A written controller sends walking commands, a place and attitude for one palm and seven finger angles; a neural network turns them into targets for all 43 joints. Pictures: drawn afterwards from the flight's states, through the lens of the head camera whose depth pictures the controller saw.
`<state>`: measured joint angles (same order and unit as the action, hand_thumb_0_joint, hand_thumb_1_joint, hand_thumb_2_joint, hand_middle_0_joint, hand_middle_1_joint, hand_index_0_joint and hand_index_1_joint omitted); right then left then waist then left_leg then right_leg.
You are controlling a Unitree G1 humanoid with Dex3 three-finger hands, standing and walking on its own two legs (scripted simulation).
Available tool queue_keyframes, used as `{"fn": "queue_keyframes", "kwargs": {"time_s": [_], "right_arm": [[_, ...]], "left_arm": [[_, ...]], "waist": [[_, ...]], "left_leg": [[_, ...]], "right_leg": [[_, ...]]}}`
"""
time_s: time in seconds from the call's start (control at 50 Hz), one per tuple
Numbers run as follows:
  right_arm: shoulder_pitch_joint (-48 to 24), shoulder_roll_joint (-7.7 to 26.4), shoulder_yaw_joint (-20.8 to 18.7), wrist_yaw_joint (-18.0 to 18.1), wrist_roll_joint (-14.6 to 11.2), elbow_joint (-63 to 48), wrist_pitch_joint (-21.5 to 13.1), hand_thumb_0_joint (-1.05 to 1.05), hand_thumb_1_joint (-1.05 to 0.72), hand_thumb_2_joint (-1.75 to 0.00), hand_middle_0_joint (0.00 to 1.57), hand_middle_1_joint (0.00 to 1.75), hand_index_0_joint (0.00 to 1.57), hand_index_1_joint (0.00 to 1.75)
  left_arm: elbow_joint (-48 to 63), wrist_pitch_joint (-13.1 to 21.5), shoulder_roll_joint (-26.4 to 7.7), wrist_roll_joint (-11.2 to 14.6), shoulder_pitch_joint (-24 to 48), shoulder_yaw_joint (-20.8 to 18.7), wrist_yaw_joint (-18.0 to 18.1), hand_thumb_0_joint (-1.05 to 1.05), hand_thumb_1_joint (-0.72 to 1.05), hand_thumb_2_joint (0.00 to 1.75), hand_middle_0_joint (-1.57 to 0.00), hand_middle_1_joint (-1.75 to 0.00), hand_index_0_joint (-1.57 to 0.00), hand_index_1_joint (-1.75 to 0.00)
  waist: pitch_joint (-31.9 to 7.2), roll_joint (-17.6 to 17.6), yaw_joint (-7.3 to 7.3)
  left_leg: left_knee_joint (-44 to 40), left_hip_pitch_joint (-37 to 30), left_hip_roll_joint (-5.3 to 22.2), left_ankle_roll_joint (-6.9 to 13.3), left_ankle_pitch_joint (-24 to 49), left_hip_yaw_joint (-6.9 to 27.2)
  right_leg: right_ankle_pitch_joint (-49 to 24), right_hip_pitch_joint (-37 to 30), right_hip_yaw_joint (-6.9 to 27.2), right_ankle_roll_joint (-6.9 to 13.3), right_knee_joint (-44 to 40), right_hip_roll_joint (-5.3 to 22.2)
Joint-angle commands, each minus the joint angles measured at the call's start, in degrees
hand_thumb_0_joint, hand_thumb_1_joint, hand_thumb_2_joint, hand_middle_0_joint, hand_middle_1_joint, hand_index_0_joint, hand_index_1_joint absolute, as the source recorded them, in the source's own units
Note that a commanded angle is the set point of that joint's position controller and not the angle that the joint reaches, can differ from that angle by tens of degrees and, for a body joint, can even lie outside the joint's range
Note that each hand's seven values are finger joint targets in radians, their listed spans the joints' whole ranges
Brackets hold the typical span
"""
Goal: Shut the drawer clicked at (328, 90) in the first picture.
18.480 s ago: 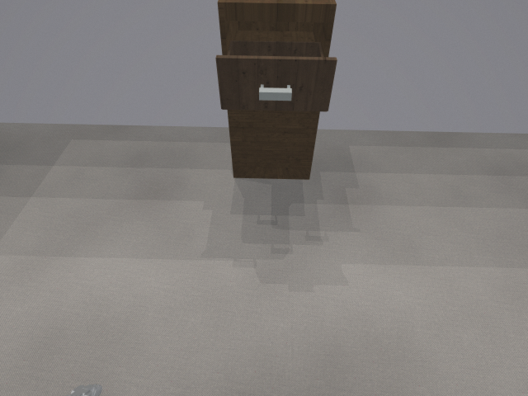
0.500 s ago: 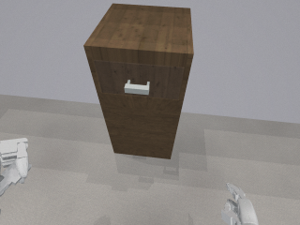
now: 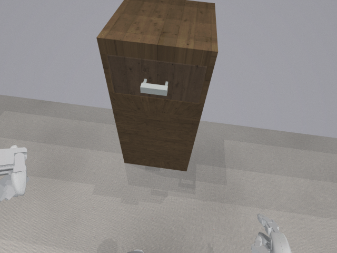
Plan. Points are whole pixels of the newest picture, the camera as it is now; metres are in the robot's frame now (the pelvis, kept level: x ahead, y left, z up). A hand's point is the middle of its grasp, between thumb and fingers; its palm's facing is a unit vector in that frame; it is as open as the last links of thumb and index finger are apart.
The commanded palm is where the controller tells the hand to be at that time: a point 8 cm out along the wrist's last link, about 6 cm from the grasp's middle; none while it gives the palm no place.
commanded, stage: step back with the hand held close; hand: left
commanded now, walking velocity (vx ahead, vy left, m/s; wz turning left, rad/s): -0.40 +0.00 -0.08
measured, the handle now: (155, 85) +0.71 +0.06 -0.04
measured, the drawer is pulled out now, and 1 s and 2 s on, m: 0.00 0.00 0.00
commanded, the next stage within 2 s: stop stepping back and stand still in 0.42 s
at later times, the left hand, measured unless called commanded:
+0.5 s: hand out of the picture +0.11 +0.27 +0.18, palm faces +0.39 -0.79 -0.47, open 3.2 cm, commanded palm +0.05 +0.30 +0.19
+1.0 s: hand out of the picture +0.04 +0.31 +0.18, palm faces +0.41 -0.83 -0.38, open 3.2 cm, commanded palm +0.00 +0.34 +0.19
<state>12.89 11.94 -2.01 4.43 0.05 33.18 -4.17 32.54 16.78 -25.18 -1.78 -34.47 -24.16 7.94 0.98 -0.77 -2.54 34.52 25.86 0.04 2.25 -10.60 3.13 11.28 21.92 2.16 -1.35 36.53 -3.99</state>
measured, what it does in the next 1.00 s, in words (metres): walks backwards: right foot, then left foot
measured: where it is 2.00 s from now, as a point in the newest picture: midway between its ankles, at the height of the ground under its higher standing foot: outside the picture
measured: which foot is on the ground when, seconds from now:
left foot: down 0.00-0.82, up 0.84-0.96, down 0.98-1.00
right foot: down 0.00-0.32, up 0.34-0.52, down 0.54-0.98, up 1.00-1.00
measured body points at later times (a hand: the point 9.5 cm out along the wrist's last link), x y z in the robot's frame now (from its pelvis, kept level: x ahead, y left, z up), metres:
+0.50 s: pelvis -0.07 +0.02 +0.00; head -0.06 +0.05 +0.45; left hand +0.08 +0.31 +0.21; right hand +0.11 -0.21 -0.06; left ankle +0.08 +0.11 -0.73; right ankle -0.17 -0.12 -0.70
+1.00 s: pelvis -0.15 +0.07 -0.01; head -0.17 +0.10 +0.44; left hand +0.01 +0.35 +0.20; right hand -0.01 -0.19 -0.07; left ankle -0.07 +0.16 -0.73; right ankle -0.17 -0.09 -0.72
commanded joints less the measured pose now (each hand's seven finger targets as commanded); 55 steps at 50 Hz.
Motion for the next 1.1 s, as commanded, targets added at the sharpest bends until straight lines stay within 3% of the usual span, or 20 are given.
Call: {"fn": "queue_keyframes", "kwargs": {"time_s": [0.0,0.08,0.2,0.26,0.32,0.36,0.44,0.52,0.58,0.64,0.7,0.74,0.78,0.8,0.82,0.84,0.9,0.94,1.0,1.08], "right_arm": [[-6.97,9.03,-3.51,0.16,0.42,-9.24,-4.95,0.0,-0.9,-0.9,0.2,0.3,0.2,0.3],[-4.95,7.4,-3.2,-0.19,0.6,-6.43,-4.31,0.0,-0.9,-0.9,0.2,0.3,0.2,0.3],[-7.05,6.78,-3.56,0.19,0.16,-6.54,-1.86,0.0,-0.9,-0.9,0.2,0.3,0.2,0.3],[-7.49,7.58,-2.83,0.67,0.14,-7.43,-1.82,0.0,-0.9,-0.9,0.2,0.3,0.2,0.3],[-8.83,9.71,-3.22,1.16,0.84,-8.9,-4.09,0.0,-0.9,-0.9,0.2,0.3,0.2,0.3],[-8.78,8.32,-3.43,0.34,1.19,-7.97,-4.61,0.0,-0.9,-0.9,0.2,0.3,0.2,0.3],[-7.75,6.38,-3.09,-1.48,1.37,-5.93,-5.46,0.0,-0.9,-0.9,0.2,0.3,0.2,0.3],[-4.41,5.0,-1.49,-0.88,2.06,-3.59,-4.37,0.0,-0.9,-0.9,0.2,0.3,0.2,0.3],[-5.61,6.93,-2.12,0.55,0.59,-4.41,-5.75,0.0,-0.9,-0.9,0.2,0.3,0.2,0.3],[-7.49,6.82,-0.92,1.24,0.44,-6.48,-5.47,0.0,-0.9,-0.9,0.2,0.3,0.2,0.3],[-9.26,7.41,-0.26,1.18,0.92,-8.33,-6.14,0.0,-0.9,-0.9,0.2,0.3,0.2,0.3],[-7.7,6.41,-0.46,0.24,1.44,-8.1,-5.94,0.0,-0.9,-0.9,0.2,0.3,0.2,0.3],[-6.23,5.83,-1.07,-0.71,1.07,-8.19,-5.31,0.0,-0.9,-0.9,0.2,0.3,0.2,0.3],[-5.17,5.75,-1.64,-0.75,0.9,-7.89,-4.6,0.0,-0.9,-0.9,0.2,0.3,0.2,0.3],[-4.84,6.39,-2.12,-0.9,0.9,-6.75,-3.63,0.0,-0.9,-0.9,0.2,0.3,0.2,0.3],[-4.75,5.36,-1.79,-0.99,0.62,-5.73,-3.15,0.0,-0.9,-0.9,0.2,0.3,0.2,0.3],[-4.83,6.0,0.1,0.32,1.16,-3.96,-5.18,0.0,-0.9,-0.9,0.2,0.3,0.2,0.3],[-3.54,8.5,-0.31,1.58,0.15,-3.79,-7.43,0.0,-0.9,-0.9,0.2,0.3,0.2,0.3],[-4.94,6.25,-0.12,0.92,0.51,-4.49,-9.27,0.0,-0.9,-0.9,0.2,0.3,0.2,0.3],[-6.6,5.85,0.31,-1.94,0.79,-7.4,-8.14,0.0,-0.9,-0.9,0.2,0.3,0.2,0.3]], "left_arm": [[12.28,4.09,-6.82,1.59,-2.91,-7.56,0.26,0.0,0.9,0.9,-1.4,-1.6,-1.4,-1.6],[13.77,4.6,-7.85,3.41,-0.23,-5.39,-0.03,0.0,0.9,0.9,-1.4,-1.6,-1.4,-1.6],[11.9,4.32,-10.08,4.39,-0.29,-7.07,1.23,0.0,0.9,0.9,-1.4,-1.6,-1.4,-1.6],[11.34,4.83,-8.84,4.21,-0.18,-6.12,1.1,0.0,0.9,0.9,-1.4,-1.6,-1.4,-1.6],[12.11,5.14,-8.17,2.48,0.94,-7.71,0.21,0.0,0.9,0.9,-1.4,-1.6,-1.4,-1.6],[11.37,4.06,-7.89,2.62,0.31,-7.33,0.07,0.0,0.9,0.9,-1.4,-1.6,-1.4,-1.6],[14.65,2.64,-7.0,5.71,-3.29,-4.36,0.44,0.0,0.9,0.9,-1.4,-1.6,-1.4,-1.6],[15.47,5.24,-10.25,4.49,5.88,-4.76,1.07,0.0,0.9,0.9,-1.4,-1.6,-1.4,-1.6],[10.97,2.23,-7.14,3.71,7.85,-1.58,0.53,0.0,0.9,0.9,-1.4,-1.6,-1.4,-1.6],[11.67,0.38,-7.77,4.66,5.14,-3.68,0.02,0.0,0.9,0.9,-1.4,-1.6,-1.4,-1.6],[14.38,0.08,-9.02,5.09,2.36,-6.66,0.17,0.0,0.9,0.9,-1.4,-1.6,-1.4,-1.6],[15.37,-0.2,-9.44,5.4,-1.34,-7.55,-0.04,0.0,0.9,0.9,-1.4,-1.6,-1.4,-1.6],[16.98,-0.34,-9.38,4.99,-5.86,-7.17,-0.52,0.0,0.9,0.9,-1.4,-1.6,-1.4,-1.6],[17.32,-0.88,-9.97,5.37,-7.31,-8.11,-0.45,0.0,0.9,0.9,-1.4,-1.6,-1.4,-1.6],[20.1,-1.37,-9.69,5.61,-4.64,-6.58,-0.75,0.0,0.9,0.9,-1.4,-1.6,-1.4,-1.6],[18.27,-1.87,-8.82,5.38,-1.36,-6.72,-0.64,0.0,0.9,0.9,-1.4,-1.6,-1.4,-1.6],[10.63,-1.73,-5.22,4.01,10.41,-2.33,1.08,0.0,0.9,0.9,-1.4,-1.6,-1.4,-1.6],[7.63,-1.32,-3.37,3.12,13.49,0.0,1.68,0.0,0.9,0.9,-1.4,-1.6,-1.4,-1.6],[12.28,-0.67,-7.43,2.68,12.67,-2.71,1.34,0.0,0.9,0.9,-1.4,-1.6,-1.4,-1.6],[20.0,-1.93,-5.39,3.42,-4.01,-2.02,1.01,0.0,0.9,0.9,-1.4,-1.6,-1.4,-1.6]], "waist": [[-6.86,-5.41,2.31],[-14.61,1.06,0.65],[-7.56,4.69,0.29],[-5.16,-2.62,0.1],[-5.67,-17.41,1.56],[-7.13,-10.75,2.62],[-12.53,-13.24,3.15],[-8.33,4.35,0.68],[-6.69,8.05,0.4],[-3.94,-4.89,1.22],[-3.27,-17.26,2.82],[-8.08,-15.34,3.87],[-10.27,-5.73,4.05],[-9.59,8.34,3.17],[-6.08,14.04,2.84],[-2.09,14.78,1.67],[3.19,3.38,-0.29],[2.61,-12.66,0.76],[-3.36,-15.73,1.0],[-6.02,-12.59,3.34]], "left_leg": [[-14.49,17.96,8.64,5.17,-16.36,7.31],[-3.92,-9.22,1.24,-0.25,8.36,-2.83],[2.26,-13.94,-0.83,-1.63,-5.48,-2.04],[-10.19,-9.86,5.01,0.61,-10.22,4.97],[-33.8,20.5,19.24,7.94,-39.31,20.91],[-28.99,16.92,18.69,7.59,-29.93,15.99],[-22.42,-8.77,14.41,0.22,-13.4,4.51],[3.05,-25.38,4.0,-3.8,-1.15,-5.6],[3.65,-27.95,2.68,-2.62,0.56,-4.87],[-9.43,-24.1,5.23,-2.51,-6.53,-0.23],[-34.33,-8.25,10.09,-6.85,-36.68,11.27],[-33.89,-5.13,9.6,-9.11,-32.91,5.71],[-12.76,-9.55,2.28,-6.83,-20.64,-7.77],[10.0,-16.62,-2.26,-5.4,-11.16,-10.26],[25.82,-14.58,-1.74,-4.32,-6.47,-4.41],[30.54,-8.21,1.57,-3.69,-6.31,-0.1],[-1.15,-11.89,3.7,-2.03,-8.16,-3.52],[-18.19,-13.41,10.81,1.56,-18.62,9.54],[-29.42,-12.21,17.78,3.71,-33.03,25.69],[-29.0,-3.21,13.61,1.7,-27.88,9.02]], "right_leg": [[-12.15,-23.09,3.86,0.73,0.18,0.79],[-25.19,-6.76,6.98,0.7,-11.21,7.33],[5.53,8.86,8.73,5.26,-22.5,11.74],[8.33,6.16,1.67,1.92,-15.24,4.21],[7.33,-21.74,-0.31,-0.3,15.94,-5.27],[13.15,-19.17,0.54,0.89,19.48,-4.09],[20.86,-8.53,-2.98,3.45,-5.71,0.21],[1.7,13.42,12.58,8.17,-27.19,17.11],[8.18,14.38,4.03,5.73,-20.95,10.46],[17.01,9.59,-1.6,3.24,-15.52,4.25],[25.23,-5.63,-6.89,2.84,-2.24,-4.95],[23.77,-14.97,-8.74,3.42,0.54,-6.51],[23.24,-11.0,-4.3,5.17,-14.32,0.25],[28.92,4.91,9.24,7.75,-26.2,11.0],[35.18,16.69,19.76,13.24,-29.11,19.55],[34.17,17.21,19.25,15.77,-27.54,21.03],[24.34,9.75,2.97,6.2,-16.27,12.82],[17.52,6.92,-2.41,2.02,0.1,4.84],[18.15,6.27,0.33,1.31,20.09,2.85],[15.59,-9.69,-6.01,2.86,8.32,1.95]]}}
